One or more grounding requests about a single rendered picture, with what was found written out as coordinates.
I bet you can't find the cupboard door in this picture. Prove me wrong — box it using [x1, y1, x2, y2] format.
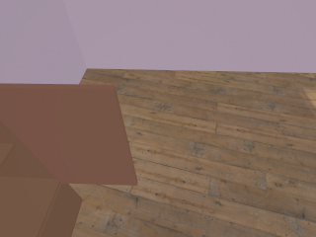
[0, 83, 138, 186]

